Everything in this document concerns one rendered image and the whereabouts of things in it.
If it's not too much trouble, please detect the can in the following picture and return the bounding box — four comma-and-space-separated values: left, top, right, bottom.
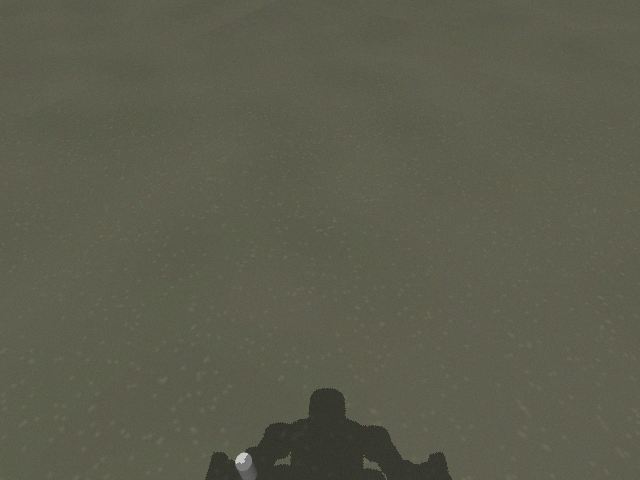
235, 453, 257, 480

